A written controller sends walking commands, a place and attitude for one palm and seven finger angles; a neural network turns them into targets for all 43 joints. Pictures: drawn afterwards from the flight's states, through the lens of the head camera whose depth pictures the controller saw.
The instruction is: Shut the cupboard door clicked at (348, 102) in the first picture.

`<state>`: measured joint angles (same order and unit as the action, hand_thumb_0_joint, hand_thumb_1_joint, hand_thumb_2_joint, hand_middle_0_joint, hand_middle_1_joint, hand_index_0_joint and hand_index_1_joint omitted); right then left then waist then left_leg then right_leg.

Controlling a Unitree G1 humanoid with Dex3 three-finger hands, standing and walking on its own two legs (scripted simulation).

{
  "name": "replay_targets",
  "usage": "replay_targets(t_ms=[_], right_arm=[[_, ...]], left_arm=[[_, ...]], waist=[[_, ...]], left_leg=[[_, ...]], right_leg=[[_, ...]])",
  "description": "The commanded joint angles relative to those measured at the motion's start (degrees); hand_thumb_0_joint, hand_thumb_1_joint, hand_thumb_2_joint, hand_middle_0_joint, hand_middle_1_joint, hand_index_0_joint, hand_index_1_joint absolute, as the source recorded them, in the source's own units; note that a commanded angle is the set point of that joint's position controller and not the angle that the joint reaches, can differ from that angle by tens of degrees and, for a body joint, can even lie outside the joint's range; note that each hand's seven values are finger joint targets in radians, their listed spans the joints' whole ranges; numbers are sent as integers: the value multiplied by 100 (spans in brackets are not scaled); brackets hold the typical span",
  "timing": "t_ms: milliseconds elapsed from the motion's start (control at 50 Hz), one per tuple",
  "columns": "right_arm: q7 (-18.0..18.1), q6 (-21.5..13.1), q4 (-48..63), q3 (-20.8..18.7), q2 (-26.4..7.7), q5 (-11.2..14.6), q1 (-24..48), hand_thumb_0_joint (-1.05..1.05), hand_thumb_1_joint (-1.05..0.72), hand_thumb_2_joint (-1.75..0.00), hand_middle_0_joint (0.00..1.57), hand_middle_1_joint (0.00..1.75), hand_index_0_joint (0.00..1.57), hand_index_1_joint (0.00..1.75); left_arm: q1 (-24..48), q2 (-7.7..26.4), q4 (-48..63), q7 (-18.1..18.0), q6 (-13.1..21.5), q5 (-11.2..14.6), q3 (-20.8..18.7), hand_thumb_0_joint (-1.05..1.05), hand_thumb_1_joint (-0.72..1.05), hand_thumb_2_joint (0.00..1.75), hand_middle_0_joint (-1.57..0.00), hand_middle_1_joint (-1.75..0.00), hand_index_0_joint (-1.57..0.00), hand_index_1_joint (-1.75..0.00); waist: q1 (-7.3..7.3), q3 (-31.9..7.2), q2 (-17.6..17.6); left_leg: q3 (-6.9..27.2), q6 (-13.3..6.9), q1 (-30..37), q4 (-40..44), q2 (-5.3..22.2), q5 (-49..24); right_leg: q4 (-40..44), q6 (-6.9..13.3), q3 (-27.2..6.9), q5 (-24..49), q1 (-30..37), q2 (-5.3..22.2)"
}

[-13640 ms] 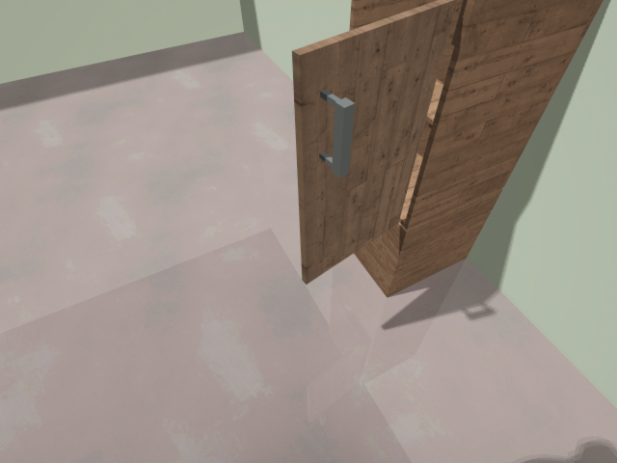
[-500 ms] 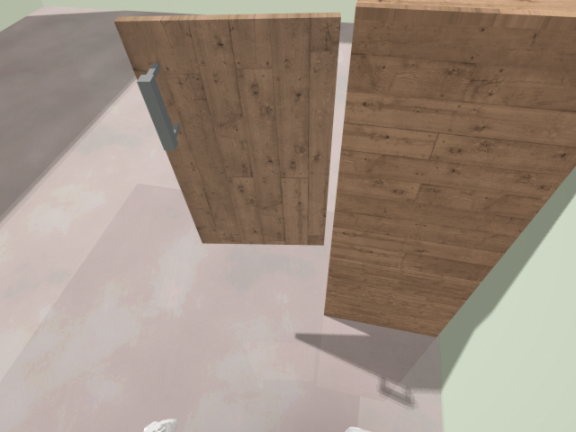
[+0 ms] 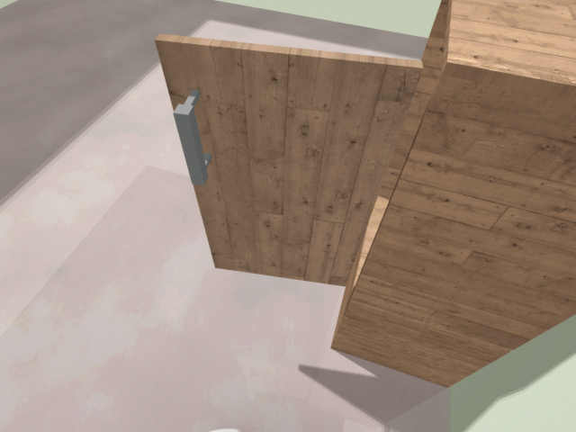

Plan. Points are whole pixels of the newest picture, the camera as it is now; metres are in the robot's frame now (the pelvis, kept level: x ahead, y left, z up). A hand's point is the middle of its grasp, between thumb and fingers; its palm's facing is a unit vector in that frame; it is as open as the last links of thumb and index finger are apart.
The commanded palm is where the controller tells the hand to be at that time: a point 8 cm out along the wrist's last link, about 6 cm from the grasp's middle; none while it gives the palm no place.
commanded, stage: come to a stop and stand still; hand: left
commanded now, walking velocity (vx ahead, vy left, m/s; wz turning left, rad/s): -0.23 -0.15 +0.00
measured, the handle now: (196, 139) +0.49 +0.20 +0.12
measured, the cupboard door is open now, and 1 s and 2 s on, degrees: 100 100 100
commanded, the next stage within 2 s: look again from close up in 0.62 s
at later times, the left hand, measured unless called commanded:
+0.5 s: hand out of the picture +0.03 +0.13 -0.17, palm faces +0.01 -0.98 -0.21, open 7.3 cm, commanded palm none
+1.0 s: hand out of the picture -0.06 +0.16 -0.17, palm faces -0.01 -0.98 -0.20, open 7.4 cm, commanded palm none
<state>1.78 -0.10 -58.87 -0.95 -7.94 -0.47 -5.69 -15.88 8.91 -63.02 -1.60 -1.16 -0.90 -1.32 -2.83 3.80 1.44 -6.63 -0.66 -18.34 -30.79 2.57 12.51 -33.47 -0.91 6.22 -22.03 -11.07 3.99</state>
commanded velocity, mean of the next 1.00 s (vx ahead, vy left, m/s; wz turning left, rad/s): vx -0.01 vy -0.01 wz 0.00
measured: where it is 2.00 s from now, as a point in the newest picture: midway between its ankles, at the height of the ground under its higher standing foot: outside the picture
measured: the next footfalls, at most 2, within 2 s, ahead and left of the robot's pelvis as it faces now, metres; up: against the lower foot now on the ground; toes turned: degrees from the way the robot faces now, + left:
right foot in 0.22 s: -0.01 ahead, -0.15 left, +0.00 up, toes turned -4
left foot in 0.50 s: -0.02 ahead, +0.07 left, +0.00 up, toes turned +3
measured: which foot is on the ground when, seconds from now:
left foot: down 0.00-0.22, up 0.24-0.48, down 0.50-1.00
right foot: up 0.00-0.20, down 0.22-1.00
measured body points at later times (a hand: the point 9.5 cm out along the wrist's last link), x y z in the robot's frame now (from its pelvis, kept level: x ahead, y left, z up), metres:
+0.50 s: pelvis -0.02 -0.05 +0.00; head +0.01 -0.05 +0.45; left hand +0.03 +0.18 -0.15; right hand -0.01 -0.30 -0.15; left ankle -0.06 +0.07 -0.73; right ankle -0.05 -0.15 -0.73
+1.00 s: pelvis -0.07 -0.02 +0.01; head -0.08 -0.02 +0.46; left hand -0.06 +0.21 -0.15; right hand -0.04 -0.25 -0.15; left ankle -0.06 +0.07 -0.73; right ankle -0.05 -0.15 -0.73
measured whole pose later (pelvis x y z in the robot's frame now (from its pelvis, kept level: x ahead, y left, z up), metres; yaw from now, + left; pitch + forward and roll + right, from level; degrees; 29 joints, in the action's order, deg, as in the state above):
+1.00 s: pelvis -0.07 -0.02 +0.01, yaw -1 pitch -2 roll +0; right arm 0.8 -0.1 -58.8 0.2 -10.2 -1.0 -15.9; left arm -17.0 9.6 -60.8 -1.5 0.1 -1.4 0.9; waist -0.1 1.0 -0.4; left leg -5.0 -3.0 -11.3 -27.4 -1.3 14.0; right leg -27.8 -0.6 2.1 -13.0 -12.6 2.4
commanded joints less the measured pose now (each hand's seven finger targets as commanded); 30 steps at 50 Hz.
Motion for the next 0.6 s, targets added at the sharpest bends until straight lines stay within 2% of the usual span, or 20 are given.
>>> replay_targets(t_ms=[0, 40, 80, 120, 160, 180, 200, 220, 240, 260, 300, 360, 400, 440, 460, 480, 500, 520, 560, 580], right_arm=[[195, 103, 76, -383, -1342, -50, -1040, 0, -90, -90, 20, 30, 20, 30], [212, 113, 190, -413, -1293, -77, -802, 0, -90, -90, 20, 30, 20, 30], [198, 105, 298, -446, -1304, -100, -542, 0, -90, -90, 20, 30, 20, 30], [160, 115, 344, -451, -1287, -120, -364, 0, -90, -90, 20, 30, 20, 30], [106, 154, 406, -446, -1202, -75, -172, 0, -90, -90, 20, 30, 20, 30], [60, 198, 421, -430, -949, -13, -233, 0, -90, -90, 20, 30, 20, 30], [-19, 249, 524, -364, -555, 15, -253, 0, -90, -90, 20, 30, 20, 30], [-56, 321, 559, -366, -684, -5, -48, 0, -90, -90, 20, 30, 20, 30], [-115, 349, 520, -373, -535, -17, -176, 0, -90, -90, 20, 30, 20, 30], [-108, 376, 422, -376, -517, -33, -90, 0, -90, -90, 20, 30, 20, 30], [-99, 344, 240, -350, -588, -32, -358, 0, -90, -90, 20, 30, 20, 30], [-84, 236, 132, -277, -475, 17, -480, 0, -90, -90, 20, 30, 20, 30], [-46, 160, 11, -213, -447, 25, -692, 0, -90, -90, 20, 30, 20, 30], [-13, 50, -198, -174, -464, 15, -1023, 0, -90, -90, 20, 30, 20, 30], [21, -27, -193, -177, -692, -29, -990, 0, -90, -90, 20, 30, 20, 30], [51, -36, -165, -171, -864, -44, -858, 0, -90, -90, 20, 30, 20, 30], [47, 10, -196, -164, -876, -48, -774, 0, -90, -90, 20, 30, 20, 30], [70, 15, -232, -125, -815, -54, -778, 0, -90, -90, 20, 30, 20, 30], [74, 23, -346, -94, -727, -36, -898, 0, -90, -90, 20, 30, 20, 30], [66, 20, -363, -80, -702, -42, -883, 0, -90, -90, 20, 30, 20, 30]], left_arm=[[-313, 639, 435, -27, -99, 31, -228, 0, 90, 90, -20, -30, -20, -30], [-225, 587, 543, -6, -123, 15, -284, 0, 90, 90, -20, -30, -20, -30], [-170, 485, 662, 3, -132, 20, -309, 0, 90, 90, -20, -30, -20, -30], [-237, 395, 703, 19, -126, 15, -303, 0, 90, 90, -20, -30, -20, -30], [-729, 447, 607, 34, -65, -16, -321, 0, 90, 90, -20, -30, -20, -30], [-758, 750, 621, 14, -24, -93, -358, 0, 90, 90, -20, -30, -20, -30], [-428, 1249, 707, -20, 7, -146, -415, 0, 90, 90, -20, -30, -20, -30], [-186, 1286, 797, -23, 40, -93, -364, 0, 90, 90, -20, -30, -20, -30], [121, 1239, 920, -17, 42, -89, -326, 0, 90, 90, -20, -30, -20, -30], [364, 1076, 921, -36, 66, -97, -314, 0, 90, 90, -20, -30, -20, -30], [411, 901, 840, -28, 135, -42, -221, 0, 90, 90, -20, -30, -20, -30], [126, 958, 722, -60, 204, -50, -225, 0, 90, 90, -20, -30, -20, -30], [27, 1017, 602, -65, 221, -8, -225, 0, 90, 90, -20, -30, -20, -30], [85, 899, 493, -34, 226, 73, -194, 0, 90, 90, -20, -30, -20, -30], [-25, 726, 495, -16, 215, 113, -163, 0, 90, 90, -20, -30, -20, -30], [-57, 615, 475, -22, 204, 118, -112, 0, 90, 90, -20, -30, -20, -30], [47, 578, 451, -41, 171, 72, -100, 0, 90, 90, -20, -30, -20, -30], [136, 617, 417, -19, 168, 62, -99, 0, 90, 90, -20, -30, -20, -30], [254, 680, 310, 13, 123, 84, -90, 0, 90, 90, -20, -30, -20, -30], [241, 648, 276, 20, 124, 75, -87, 0, 90, 90, -20, -30, -20, -30]], waist=[[495, -983, -1267], [428, -1017, -975], [359, -1120, -942], [281, -1085, -1095], [23, -1085, -665], [14, -886, 387], [120, -444, 1873], [4, -321, 1542], [166, -211, 832], [257, -29, 960], [342, 2, 1082], [211, -451, 712], [225, -795, 556], [307, -840, 172], [214, -856, -510], [131, -847, -767], [150, -609, -568], [171, -444, -339], [214, -174, -852], [195, -82, -786]], left_leg=[[1524, -1118, 1460, 775, 1929, -4531], [1447, -1221, 1482, 641, 1940, -4227], [1311, -1125, 1346, 666, 1852, -3796], [1141, -944, 896, 750, 1715, -3006], [931, -561, 267, 353, 1291, -1551], [606, -196, -255, -211, 646, -115], [107, 201, -865, -1064, -174, 1550], [572, 181, -616, -1948, -114, 2112], [643, 164, -379, -2238, -116, 1854], [649, 151, -564, -2495, -134, 1647], [633, 218, -726, -2572, -85, 1358], [389, 301, -465, -1355, -141, 1499], [320, 321, -3, -125, -178, 948], [542, 217, 959, 944, -13, -776], [1044, 13, 1220, 878, 541, -1957], [1231, -178, 1125, 752, 874, -2389], [1034, -142, 832, 820, 849, -1624], [963, -38, 795, 793, 674, -1325], [1020, 6, 581, 1138, 587, -792], [994, 2, 496, 1199, 567, -561]], right_leg=[[-2063, 37, -520, -1244, -1137, -140], [-2465, 51, -692, -1163, -1460, -158], [-2199, 19, -731, -973, -1338, -145], [-1358, 54, -537, -711, -800, -146], [369, 59, -362, 691, 200, -175], [1403, 196, -1108, 1281, 363, 296], [1913, 656, -2339, 1613, 36, 1435], [2002, 1094, -2331, 1572, -666, 1825], [2033, 1206, -1895, 870, -1097, 1636], [1871, 1091, -1874, 1359, -1051, 1297], [1555, 996, -1420, 2670, -501, 1059], [1102, 1038, -1213, 4284, 574, 1026], [744, 983, -1240, 4615, 1002, 964], [483, 580, -1035, 3808, 598, 666], [460, 351, -914, 3093, 244, 395], [692, 231, -792, 2320, 262, 233], [999, 207, -792, 1723, 346, 163], [1130, 241, -860, 1943, 264, 204], [1156, 272, -808, 1534, 307, 213], [1223, 273, -836, 1427, 310, 164]])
